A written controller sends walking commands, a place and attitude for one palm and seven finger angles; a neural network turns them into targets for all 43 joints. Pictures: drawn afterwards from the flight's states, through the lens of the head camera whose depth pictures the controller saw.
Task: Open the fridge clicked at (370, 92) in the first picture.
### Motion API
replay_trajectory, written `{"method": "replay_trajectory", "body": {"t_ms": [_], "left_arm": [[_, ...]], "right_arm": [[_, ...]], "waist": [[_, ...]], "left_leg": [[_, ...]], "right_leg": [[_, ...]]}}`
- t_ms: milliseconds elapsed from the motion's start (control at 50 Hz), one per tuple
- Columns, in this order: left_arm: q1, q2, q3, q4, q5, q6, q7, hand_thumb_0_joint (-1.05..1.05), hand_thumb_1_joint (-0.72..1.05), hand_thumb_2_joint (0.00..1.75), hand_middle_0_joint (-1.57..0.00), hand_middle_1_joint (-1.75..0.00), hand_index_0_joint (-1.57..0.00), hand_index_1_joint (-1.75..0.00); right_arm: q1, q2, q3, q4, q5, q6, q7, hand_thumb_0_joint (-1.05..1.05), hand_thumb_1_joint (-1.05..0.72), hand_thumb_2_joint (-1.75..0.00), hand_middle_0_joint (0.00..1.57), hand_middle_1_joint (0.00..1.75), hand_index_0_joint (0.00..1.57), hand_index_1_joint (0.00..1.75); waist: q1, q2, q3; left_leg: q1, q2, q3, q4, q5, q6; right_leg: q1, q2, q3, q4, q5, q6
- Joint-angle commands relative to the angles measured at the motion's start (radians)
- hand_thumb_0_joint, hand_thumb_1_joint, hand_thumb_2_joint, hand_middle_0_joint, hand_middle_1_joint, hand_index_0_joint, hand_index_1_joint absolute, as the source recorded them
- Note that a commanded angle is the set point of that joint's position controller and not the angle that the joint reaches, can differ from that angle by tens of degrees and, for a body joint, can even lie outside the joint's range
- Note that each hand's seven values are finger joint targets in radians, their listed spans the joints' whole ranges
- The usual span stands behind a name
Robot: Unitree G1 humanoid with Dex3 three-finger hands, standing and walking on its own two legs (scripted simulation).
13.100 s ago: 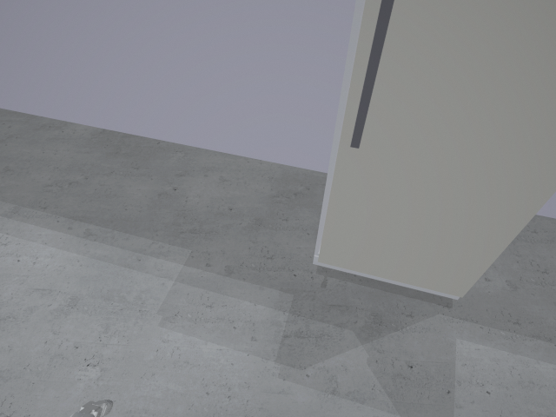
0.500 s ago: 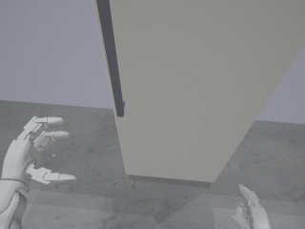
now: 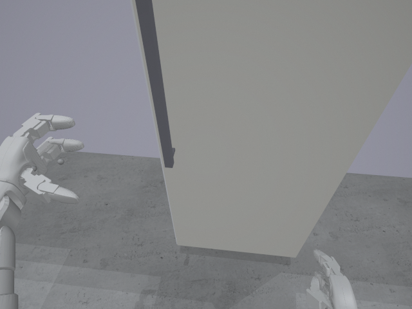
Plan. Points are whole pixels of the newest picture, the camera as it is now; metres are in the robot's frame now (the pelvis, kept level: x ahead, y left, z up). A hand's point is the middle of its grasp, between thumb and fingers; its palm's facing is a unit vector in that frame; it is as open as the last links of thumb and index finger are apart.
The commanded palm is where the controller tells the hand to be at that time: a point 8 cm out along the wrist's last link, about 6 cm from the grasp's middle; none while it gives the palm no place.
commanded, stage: raise the hand to about handle height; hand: left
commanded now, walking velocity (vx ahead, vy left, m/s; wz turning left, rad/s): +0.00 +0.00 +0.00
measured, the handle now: (160, 82) +0.52 +0.17 +0.20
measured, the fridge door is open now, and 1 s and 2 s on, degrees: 0 0 0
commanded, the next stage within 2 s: move the hooked fingers beside the handle in 0.40 s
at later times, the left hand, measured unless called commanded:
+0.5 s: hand (66, 168) +0.28 +0.27 +0.17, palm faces +0.11 -0.99 -0.06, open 14.0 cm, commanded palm +0.24 +0.32 +0.18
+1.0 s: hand (94, 145) +0.34 +0.26 +0.17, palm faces +0.10 -0.99 -0.05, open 14.0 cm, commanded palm +0.31 +0.30 +0.17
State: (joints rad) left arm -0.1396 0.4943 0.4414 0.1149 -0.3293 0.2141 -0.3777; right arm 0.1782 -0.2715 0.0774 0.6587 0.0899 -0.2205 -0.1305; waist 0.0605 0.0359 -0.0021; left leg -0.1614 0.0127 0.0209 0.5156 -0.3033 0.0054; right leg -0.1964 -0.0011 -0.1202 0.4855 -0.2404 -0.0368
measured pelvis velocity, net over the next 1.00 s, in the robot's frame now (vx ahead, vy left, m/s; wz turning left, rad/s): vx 0.00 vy -0.01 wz -0.02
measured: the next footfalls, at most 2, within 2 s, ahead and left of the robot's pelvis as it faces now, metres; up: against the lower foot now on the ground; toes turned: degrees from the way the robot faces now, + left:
none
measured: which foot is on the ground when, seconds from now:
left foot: down 0.00-1.00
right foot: down 0.00-1.00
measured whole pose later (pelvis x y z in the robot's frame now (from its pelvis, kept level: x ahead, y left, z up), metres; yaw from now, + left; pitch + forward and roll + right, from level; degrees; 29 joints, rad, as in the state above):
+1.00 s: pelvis +0.00 -0.01 +0.00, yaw -1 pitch -1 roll +0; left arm -0.30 0.47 0.40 0.30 -0.26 0.21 -0.31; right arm 0.21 -0.27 0.06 0.66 0.09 -0.18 -0.13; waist 0.02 0.03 -0.01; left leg -0.18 0.02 0.04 0.50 -0.29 0.00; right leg -0.23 0.01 -0.10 0.49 -0.23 -0.05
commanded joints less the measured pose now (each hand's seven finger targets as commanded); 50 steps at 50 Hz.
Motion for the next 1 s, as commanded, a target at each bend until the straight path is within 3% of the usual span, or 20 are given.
{"method": "replay_trajectory", "body": {"t_ms": [0,40,60,80,100,200,260,280,360,400,440,480,540,580,740,800,840,920,940,980], "left_arm": [[-0.198,0.220,0.068,-0.183,-0.027,0.006,-0.018,0.00,-0.50,0.30,-0.30,-1.20,-0.30,-1.20],[-0.226,0.249,0.111,-0.257,-0.035,-0.025,0.001,0.00,-0.50,0.30,-0.30,-1.20,-0.30,-1.20],[-0.249,0.251,0.116,-0.307,-0.035,-0.050,0.011,0.00,-0.50,0.30,-0.30,-1.20,-0.30,-1.20],[-0.257,0.297,0.159,-0.345,-0.036,-0.078,0.031,0.00,-0.50,0.30,-0.30,-1.20,-0.30,-1.20],[-0.277,0.286,0.153,-0.388,-0.028,-0.102,0.045,0.00,-0.50,0.30,-0.30,-1.20,-0.30,-1.20],[-0.238,0.232,0.111,-0.314,0.002,-0.107,0.074,0.00,-0.50,0.30,-0.30,-1.20,-0.30,-1.20],[-0.209,0.191,0.058,-0.222,0.007,-0.040,0.056,0.00,-0.50,0.30,-0.30,-1.20,-0.30,-1.20],[-0.199,0.188,0.055,-0.204,0.004,-0.025,0.049,0.00,-0.50,0.30,-0.30,-1.20,-0.30,-1.20],[-0.261,0.215,0.064,-0.268,-0.006,-0.017,0.027,0.00,-0.50,0.30,-0.30,-1.20,-0.30,-1.20],[-0.284,0.243,0.096,-0.313,-0.015,-0.043,0.030,0.00,-0.50,0.30,-0.30,-1.20,-0.30,-1.20],[-0.255,0.226,0.097,-0.295,-0.020,-0.065,0.035,0.00,-0.50,0.30,-0.30,-1.20,-0.30,-1.20],[-0.236,0.253,0.120,-0.280,-0.018,-0.075,0.042,0.00,-0.50,0.30,-0.30,-1.20,-0.30,-1.20],[-0.294,0.172,0.032,-0.225,-0.001,-0.057,0.049,0.00,-0.50,0.30,-0.30,-1.20,-0.30,-1.20],[-0.337,0.202,0.037,-0.162,0.010,-0.039,0.055,0.00,-0.50,0.30,-0.30,-1.20,-0.30,-1.20],[-0.509,0.201,0.000,-0.161,0.028,-0.089,0.067,0.00,-0.50,0.30,-0.30,-1.20,-0.30,-1.20],[-0.478,0.269,0.068,-0.093,0.033,-0.095,0.070,0.00,-0.50,0.30,-0.30,-1.20,-0.30,-1.20],[-0.475,0.213,0.018,-0.039,0.039,-0.080,0.068,0.00,-0.50,0.30,-0.30,-1.20,-0.30,-1.20],[-0.454,0.257,0.058,-0.003,0.047,-0.057,0.071,0.00,-0.50,0.30,-0.30,-1.20,-0.30,-1.20],[-0.466,0.234,0.030,-0.018,0.049,-0.058,0.067,0.00,-0.50,0.30,-0.30,-1.20,-0.30,-1.20],[-0.503,0.228,0.020,-0.040,0.045,-0.073,0.069,0.00,-0.50,0.30,-0.30,-1.20,-0.30,-1.20]], "right_arm": [[-0.142,-0.137,-0.061,-0.191,0.004,-0.037,0.003,0.00,-0.90,-0.90,0.20,0.30,0.20,0.30],[-0.141,-0.131,-0.063,-0.204,-0.001,-0.038,0.003,0.00,-0.90,-0.90,0.20,0.30,0.20,0.30],[-0.146,-0.127,-0.061,-0.207,-0.005,-0.042,0.003,0.00,-0.90,-0.90,0.20,0.30,0.20,0.30],[-0.146,-0.129,-0.062,-0.202,-0.011,-0.046,0.003,0.00,-0.90,-0.90,0.20,0.30,0.20,0.30],[-0.144,-0.120,-0.059,-0.204,-0.015,-0.052,0.003,0.00,-0.90,-0.90,0.20,0.30,0.20,0.30],[-0.125,-0.122,-0.061,-0.170,-0.013,-0.053,-0.003,0.00,-0.90,-0.90,0.20,0.30,0.20,0.30],[-0.120,-0.128,-0.059,-0.167,-0.001,-0.042,-0.009,0.00,-0.90,-0.90,0.20,0.30,0.20,0.30],[-0.120,-0.134,-0.064,-0.164,0.000,-0.040,-0.010,0.00,-0.90,-0.90,0.20,0.30,0.20,0.30],[-0.132,-0.131,-0.062,-0.185,0.000,-0.037,-0.013,0.00,-0.90,-0.90,0.20,0.30,0.20,0.30],[-0.136,-0.127,-0.061,-0.187,-0.006,-0.041,-0.012,0.00,-0.90,-0.90,0.20,0.30,0.20,0.30],[-0.127,-0.124,-0.059,-0.184,-0.007,-0.042,-0.011,0.00,-0.90,-0.90,0.20,0.30,0.20,0.30],[-0.126,-0.130,-0.061,-0.175,-0.009,-0.042,-0.009,0.00,-0.90,-0.90,0.20,0.30,0.20,0.30],[-0.124,-0.122,-0.055,-0.167,-0.003,-0.042,-0.011,0.00,-0.90,-0.90,0.20,0.30,0.20,0.30],[-0.117,-0.136,-0.059,-0.147,-0.001,-0.036,-0.015,0.00,-0.90,-0.90,0.20,0.30,0.20,0.30],[-0.115,-0.127,-0.056,-0.150,-0.006,-0.038,-0.024,0.00,-0.90,-0.90,0.20,0.30,0.20,0.30],[-0.101,-0.136,-0.062,-0.143,-0.009,-0.031,-0.021,0.00,-0.90,-0.90,0.20,0.30,0.20,0.30],[-0.100,-0.129,-0.060,-0.144,-0.005,-0.027,-0.018,0.00,-0.90,-0.90,0.20,0.30,0.20,0.30],[-0.086,-0.138,-0.070,-0.156,-0.004,-0.014,-0.010,0.00,-0.90,-0.90,0.20,0.30,0.20,0.30],[-0.085,-0.137,-0.070,-0.160,-0.002,-0.011,-0.008,0.00,-0.90,-0.90,0.20,0.30,0.20,0.30],[-0.078,-0.140,-0.075,-0.160,-0.004,-0.012,-0.007,0.00,-0.90,-0.90,0.20,0.30,0.20,0.30]], "waist": [[0.003,-0.012,-0.170],[0.007,-0.021,-0.226],[0.008,0.011,-0.239],[0.014,0.020,-0.255],[0.016,0.066,-0.273],[-0.001,0.121,-0.155],[-0.013,0.081,-0.079],[-0.014,0.036,-0.079],[-0.015,0.007,-0.163],[-0.008,0.033,-0.212],[-0.007,0.021,-0.193],[-0.002,0.033,-0.180],[-0.023,0.054,-0.113],[-0.034,0.032,-0.084],[-0.045,0.042,-0.181],[-0.026,0.010,-0.218],[-0.031,0.020,-0.184],[-0.017,0.024,-0.212],[-0.025,0.042,-0.223],[-0.036,0.012,-0.239]], "left_leg": [[-0.044,-0.007,-0.051,-0.063,0.211,0.008],[-0.019,-0.010,-0.051,-0.061,0.229,0.009],[0.001,-0.010,-0.054,-0.068,0.247,0.009],[0.006,-0.008,-0.051,-0.057,0.267,0.009],[0.022,-0.010,-0.052,-0.070,0.282,0.008],[0.006,-0.008,-0.039,-0.095,0.248,0.005],[-0.024,-0.007,-0.043,-0.108,0.183,0.005],[-0.028,-0.004,-0.041,-0.100,0.183,0.008],[0.011,-0.008,-0.054,-0.101,0.200,0.013],[0.029,-0.008,-0.050,-0.092,0.233,0.012],[0.024,-0.009,-0.055,-0.100,0.228,0.009],[0.017,-0.010,-0.048,-0.093,0.225,0.010],[0.000,-0.010,-0.052,-0.106,0.181,0.007],[-0.020,-0.008,-0.048,-0.096,0.149,0.009],[0.015,-0.013,-0.056,-0.092,0.166,0.012],[-0.012,-0.013,-0.045,-0.085,0.196,0.015],[-0.029,-0.015,-0.040,-0.086,0.185,0.012],[-0.046,-0.014,-0.033,-0.075,0.221,0.012],[-0.034,-0.015,-0.029,-0.072,0.238,0.011],[-0.020,-0.009,-0.028,-0.059,0.265,0.013]], "right_leg": [[0.103,-0.035,0.122,-0.065,0.147,0.022],[0.121,-0.025,0.111,-0.055,0.163,0.022],[0.128,-0.018,0.100,-0.047,0.180,0.017],[0.142,-0.020,0.111,-0.043,0.202,0.013],[0.148,-0.015,0.098,-0.039,0.214,0.010],[0.098,-0.007,0.083,-0.060,0.187,0.007],[0.058,-0.005,0.081,-0.083,0.119,0.013],[0.063,-0.008,0.087,-0.085,0.116,0.013],[0.084,-0.002,0.079,-0.078,0.130,0.018],[0.110,-0.007,0.090,-0.071,0.167,0.015],[0.101,0.003,0.074,-0.068,0.162,0.016],[0.100,-0.001,0.085,-0.071,0.159,0.012],[0.050,0.000,0.077,-0.081,0.115,0.014],[0.032,-0.008,0.092,-0.094,0.074,0.014],[0.057,-0.008,0.090,-0.080,0.094,0.015],[0.098,-0.016,0.097,-0.069,0.139,0.015],[0.076,-0.017,0.097,-0.067,0.137,0.015],[0.105,-0.022,0.104,-0.052,0.193,0.013],[0.105,-0.020,0.101,-0.046,0.220,0.013],[0.103,-0.017,0.103,-0.040,0.255,0.014]]}}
